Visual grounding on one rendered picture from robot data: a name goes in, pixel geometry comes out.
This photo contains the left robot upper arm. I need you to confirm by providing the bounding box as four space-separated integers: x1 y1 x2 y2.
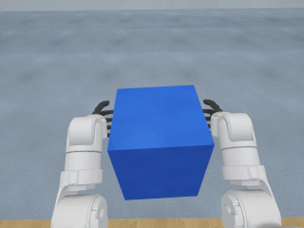
51 194 108 228

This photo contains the robot right hand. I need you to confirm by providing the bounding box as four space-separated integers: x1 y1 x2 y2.
202 99 222 136

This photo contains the robot left hand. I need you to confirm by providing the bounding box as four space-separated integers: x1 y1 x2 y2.
92 101 114 138

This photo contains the right robot upper arm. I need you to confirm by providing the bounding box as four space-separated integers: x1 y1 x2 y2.
220 189 303 228

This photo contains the robot right forearm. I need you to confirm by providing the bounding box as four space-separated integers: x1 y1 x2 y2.
210 111 281 222

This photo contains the carton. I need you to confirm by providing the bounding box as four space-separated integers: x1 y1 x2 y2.
107 85 215 200

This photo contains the robot left forearm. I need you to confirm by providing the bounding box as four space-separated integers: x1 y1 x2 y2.
50 114 107 228

